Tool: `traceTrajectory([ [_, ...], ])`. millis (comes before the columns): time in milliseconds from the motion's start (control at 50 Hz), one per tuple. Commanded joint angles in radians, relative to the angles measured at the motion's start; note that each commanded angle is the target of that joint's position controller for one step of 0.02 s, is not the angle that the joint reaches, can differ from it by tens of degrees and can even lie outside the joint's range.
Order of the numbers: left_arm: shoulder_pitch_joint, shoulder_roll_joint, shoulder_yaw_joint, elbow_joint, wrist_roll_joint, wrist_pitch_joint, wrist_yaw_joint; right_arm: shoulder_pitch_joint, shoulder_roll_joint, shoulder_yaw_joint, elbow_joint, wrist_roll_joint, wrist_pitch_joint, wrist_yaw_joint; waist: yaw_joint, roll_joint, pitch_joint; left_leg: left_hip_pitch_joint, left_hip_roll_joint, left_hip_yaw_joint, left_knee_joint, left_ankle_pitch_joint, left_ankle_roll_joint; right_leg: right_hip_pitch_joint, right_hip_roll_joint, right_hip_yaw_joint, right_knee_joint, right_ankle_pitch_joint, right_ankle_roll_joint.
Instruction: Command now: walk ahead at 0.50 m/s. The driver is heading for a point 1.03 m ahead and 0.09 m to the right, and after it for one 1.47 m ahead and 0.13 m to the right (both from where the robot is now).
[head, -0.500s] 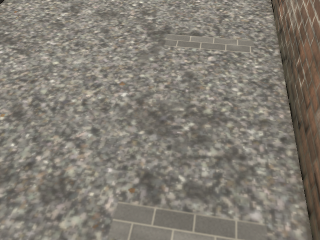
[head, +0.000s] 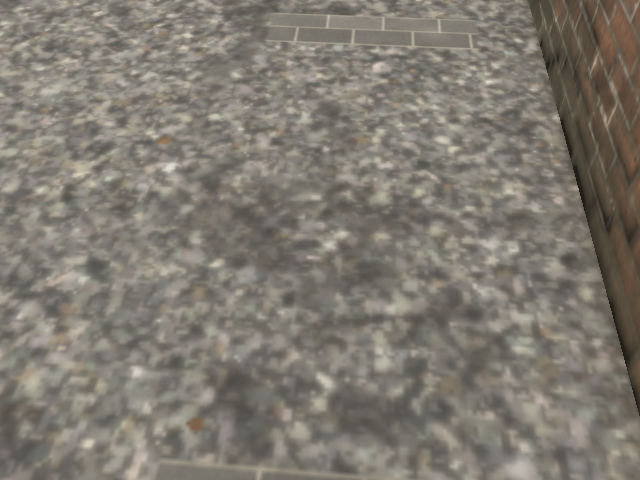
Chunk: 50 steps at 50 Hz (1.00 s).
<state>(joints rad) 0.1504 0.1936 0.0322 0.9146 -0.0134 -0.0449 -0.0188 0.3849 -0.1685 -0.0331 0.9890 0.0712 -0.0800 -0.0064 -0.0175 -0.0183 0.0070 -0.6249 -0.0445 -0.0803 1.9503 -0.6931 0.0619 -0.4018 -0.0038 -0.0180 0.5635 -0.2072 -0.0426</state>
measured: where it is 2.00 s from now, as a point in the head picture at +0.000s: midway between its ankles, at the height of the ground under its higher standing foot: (302, 255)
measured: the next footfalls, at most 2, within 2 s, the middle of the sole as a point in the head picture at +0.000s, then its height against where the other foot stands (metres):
left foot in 0.28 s outside the picture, level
right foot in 0.78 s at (358, 407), level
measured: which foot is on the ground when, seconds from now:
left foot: up 0.00-0.26, down 0.28-0.80, up 0.82-1.00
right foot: down 0.00-0.30, up 0.32-0.76, down 0.78-1.00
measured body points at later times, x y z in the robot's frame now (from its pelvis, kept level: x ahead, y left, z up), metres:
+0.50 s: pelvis +0.28 +0.07 +0.02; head +0.31 +0.09 +0.47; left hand +0.42 +0.33 -0.11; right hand +0.32 -0.17 -0.11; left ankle +0.28 +0.16 -0.73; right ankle +0.34 -0.10 -0.64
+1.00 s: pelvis +0.57 +0.03 +0.02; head +0.61 +0.02 +0.47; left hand +0.63 +0.29 -0.12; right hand +0.69 -0.24 -0.11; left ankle +0.57 +0.18 -0.65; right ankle +0.60 -0.06 -0.73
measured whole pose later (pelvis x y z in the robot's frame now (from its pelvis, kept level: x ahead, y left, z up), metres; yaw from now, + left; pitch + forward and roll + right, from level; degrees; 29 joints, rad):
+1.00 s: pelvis +0.57 +0.03 +0.02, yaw +0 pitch +2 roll -1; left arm 0.22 0.22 0.06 0.97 0.00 -0.09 -0.01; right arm 0.16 -0.23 -0.10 0.91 0.02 -0.10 -0.02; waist 0.03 0.02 0.04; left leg -0.56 0.09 -0.03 1.10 -0.30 0.02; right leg -0.23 0.06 -0.03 0.31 -0.12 -0.08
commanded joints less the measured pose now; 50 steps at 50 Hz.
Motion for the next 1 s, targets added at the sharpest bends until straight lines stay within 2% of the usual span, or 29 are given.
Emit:
traceTrajectory([
  [20,0.162,0.114,0.025,0.030,0.042,0.006,0.038,-0.137,-0.073,-0.011,-0.182,0.016,0.007,-0.049,0.035,0.036,-0.133,-0.554,0.160,-0.053,-0.197,0.318,-0.037,0.406,-0.495,0.654,-0.193,-0.047,-0.320],
  [40,0.013,0.085,0.002,-0.001,0.046,-0.009,0.038,-0.184,-0.056,-0.012,-0.200,0.021,0.031,-0.057,-0.043,0.049,0.063,-0.402,0.202,-0.053,-0.424,0.386,-0.091,-0.010,-0.436,0.533,-0.248,0.093,-0.280],
  [80,-0.044,0.128,0.018,-0.005,0.038,-0.013,0.045,-0.142,-0.046,-0.021,-0.211,-0.043,0.030,-0.063,-0.084,-0.034,0.053,-0.061,0.195,-0.003,-0.784,0.532,-0.108,-0.250,-0.225,0.252,-0.276,0.211,-0.203],
  [100,-0.047,0.147,0.027,-0.006,0.026,-0.016,0.055,-0.146,-0.045,-0.024,-0.218,-0.048,0.024,-0.056,-0.082,-0.100,0.011,0.114,0.178,0.020,-0.926,0.672,-0.100,-0.300,-0.156,0.147,-0.282,0.215,-0.171],
  [120,-0.026,0.160,0.034,-0.005,0.007,-0.026,0.059,-0.195,-0.063,-0.028,-0.221,-0.038,0.022,-0.050,-0.060,-0.106,-0.006,0.187,0.160,0.030,-1.002,0.775,-0.104,-0.288,-0.148,0.131,-0.291,0.193,-0.171],
  [160,0.047,0.177,0.051,0.017,-0.019,-0.029,0.061,-0.294,-0.069,-0.023,-0.257,-0.028,0.036,-0.038,-0.018,-0.047,-0.006,0.132,0.149,0.042,-1.123,0.736,-0.089,-0.113,-0.194,0.165,-0.283,0.198,-0.191],
  [220,0.201,0.152,0.058,0.059,-0.036,-0.022,0.056,-0.412,-0.073,-0.021,-0.302,-0.019,0.034,-0.004,0.046,0.026,0.016,0.070,0.121,0.075,-1.311,0.573,-0.037,0.121,-0.253,0.224,-0.226,0.036,-0.173],
  [260,0.243,0.152,0.056,0.072,-0.028,-0.018,0.041,-0.344,-0.097,-0.034,-0.281,-0.031,0.028,0.006,0.018,0.000,-0.008,0.208,0.062,0.142,-1.377,0.512,0.000,0.158,-0.206,0.192,-0.139,0.091,-0.143],
  [280,0.220,0.123,0.045,0.066,-0.015,-0.021,0.032,-0.182,-0.157,-0.061,-0.232,-0.040,0.025,0.004,-0.053,0.021,-0.093,0.424,0.072,0.110,-1.333,0.584,0.035,0.101,-0.136,0.115,0.064,0.244,-0.111],
  [300,0.227,0.043,0.021,0.033,-0.014,-0.044,0.019,0.019,-0.264,-0.094,-0.186,-0.058,0.015,0.009,-0.105,0.230,-0.217,0.835,0.277,-0.258,-1.410,0.531,0.178,-0.275,0.017,-0.012,0.467,0.168,-0.025],
  [320,0.201,0.074,0.017,0.008,-0.009,-0.074,0.006,0.164,-0.286,-0.102,-0.153,-0.053,0.012,0.017,-0.139,0.365,-0.375,0.986,0.407,-0.661,-1.614,0.331,0.273,-0.431,0.067,0.075,0.715,-0.285,0.001],
  [340,0.123,0.130,0.038,-0.009,-0.037,-0.082,0.004,0.105,-0.230,-0.084,-0.166,-0.059,0.002,0.016,-0.133,0.272,-0.268,0.986,0.420,-0.658,-1.648,0.264,0.250,-0.586,0.036,0.143,0.824,-0.291,-0.015],
  [360,0.036,0.119,0.035,-0.039,-0.031,-0.075,0.019,-0.007,-0.206,-0.076,-0.193,-0.071,0.000,0.013,-0.102,0.189,-0.171,0.866,0.404,-0.535,-1.642,0.329,0.213,-0.635,-0.016,0.123,0.832,-0.199,-0.035],
  [380,0.000,0.106,0.036,-0.049,-0.009,-0.064,0.034,-0.102,-0.171,-0.065,-0.210,-0.072,0.000,0.012,-0.059,0.091,-0.097,0.703,0.369,-0.413,-1.658,0.451,0.187,-0.580,-0.064,0.109,0.749,-0.097,-0.038],
  [400,-0.005,0.096,0.041,-0.053,-0.005,-0.052,0.046,-0.156,-0.147,-0.060,-0.207,-0.077,-0.004,0.012,-0.012,0.075,-0.079,0.583,0.328,-0.332,-1.689,0.554,0.161,-0.483,-0.097,0.121,0.662,-0.028,-0.036],
  [440,0.047,0.080,0.047,-0.040,-0.011,-0.034,0.047,-0.160,-0.109,-0.054,-0.186,-0.069,-0.006,0.017,0.035,0.089,-0.071,0.508,0.278,-0.215,-1.727,0.627,0.135,-0.373,-0.109,0.112,0.543,0.012,-0.027],
  [460,0.036,0.080,0.050,-0.041,0.000,-0.033,0.046,-0.142,-0.122,-0.060,-0.172,-0.069,-0.012,0.015,0.036,0.087,-0.063,0.497,0.267,-0.173,-1.747,0.707,0.140,-0.363,-0.108,0.097,0.497,0.042,-0.022],
  [580,-0.204,0.043,0.032,-0.094,0.002,-0.045,0.026,-0.045,-0.163,-0.077,-0.101,-0.044,-0.020,-0.016,-0.015,0.095,-0.004,0.449,0.197,0.010,-1.774,0.785,0.120,-0.223,-0.045,0.028,0.039,0.379,0.013],
  [680,-0.317,0.075,0.027,-0.121,-0.009,-0.046,0.003,0.042,-0.158,-0.085,-0.029,-0.037,-0.024,-0.008,-0.051,0.098,0.069,0.599,0.267,-0.025,-1.766,0.727,0.124,-0.243,-0.051,0.038,-0.070,0.337,-0.017],
  [740,-0.281,0.126,0.045,-0.113,-0.014,-0.061,-0.020,0.030,-0.189,-0.098,-0.021,-0.048,-0.013,-0.016,-0.007,0.108,0.029,0.714,0.297,-0.020,-1.652,0.995,0.097,-0.171,-0.023,0.017,-0.100,0.197,-0.064],
  [780,-0.060,0.182,0.077,-0.043,-0.003,-0.063,-0.021,-0.025,-0.187,-0.094,-0.039,-0.046,-0.003,-0.017,0.105,0.112,-0.105,0.670,0.237,0.029,-1.398,1.288,0.065,0.156,0.025,-0.023,-0.105,0.195,-0.115],
  [800,0.132,0.244,0.095,-0.003,0.009,-0.062,-0.016,-0.045,-0.164,-0.082,-0.068,-0.059,-0.005,-0.016,0.176,0.026,-0.242,0.453,0.184,0.062,-1.102,1.066,0.035,0.480,-0.138,0.161,-0.075,0.250,-0.190],
  [820,0.242,0.302,0.102,0.021,0.016,-0.056,-0.017,0.088,-0.034,-0.039,-0.072,-0.050,-0.023,0.005,0.115,-0.263,-0.396,0.034,-0.003,0.065,-0.711,0.311,-0.037,0.859,-0.383,0.617,-0.160,0.075,-0.363],
  [840,0.237,0.203,0.073,0.024,0.004,-0.047,-0.009,0.045,-0.126,-0.057,-0.062,-0.030,-0.044,0.009,0.137,-0.204,-0.400,-0.079,0.012,-0.060,-0.601,0.145,-0.010,0.852,-0.373,0.712,-0.258,-0.062,-0.329],
  [860,0.120,0.160,0.058,-0.005,0.002,-0.050,-0.001,-0.068,-0.190,-0.076,-0.098,-0.008,-0.053,0.003,0.125,-0.154,-0.236,-0.151,0.066,-0.038,-0.602,0.227,0.008,0.725,-0.326,0.552,-0.283,-0.024,-0.272],
  [880,0.039,0.139,0.051,-0.028,0.012,-0.050,0.000,-0.124,-0.179,-0.074,-0.104,-0.014,-0.053,-0.004,0.088,-0.060,-0.163,-0.117,0.113,-0.013,-0.648,0.300,0.007,0.578,-0.287,0.436,-0.296,0.097,-0.253],
  [900,-0.001,0.122,0.047,-0.033,0.016,-0.051,0.001,-0.142,-0.166,-0.078,-0.100,-0.037,-0.048,-0.011,0.064,-0.016,-0.113,-0.081,0.141,-0.002,-0.715,0.349,-0.011,0.465,-0.264,0.365,-0.309,0.215,-0.239],
  [940,0.023,0.104,0.040,-0.013,0.019,-0.056,0.003,-0.127,-0.120,-0.080,-0.103,-0.049,-0.032,-0.014,0.023,-0.032,-0.106,0.006,0.168,0.001,-0.785,0.390,-0.029,0.366,-0.232,0.309,-0.351,0.263,-0.237],
  [1000,0.078,0.146,0.047,0.016,0.006,-0.055,0.018,-0.191,-0.091,-0.075,-0.124,-0.053,-0.012,-0.015,0.016,-0.035,-0.034,-0.039,0.186,0.028,-0.927,0.441,-0.060,0.295,-0.242,0.262,-0.413,0.245,-0.242],
])
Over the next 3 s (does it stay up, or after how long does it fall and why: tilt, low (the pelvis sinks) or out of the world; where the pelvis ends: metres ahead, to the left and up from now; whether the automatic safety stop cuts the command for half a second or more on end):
stays up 1.16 0.03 0.01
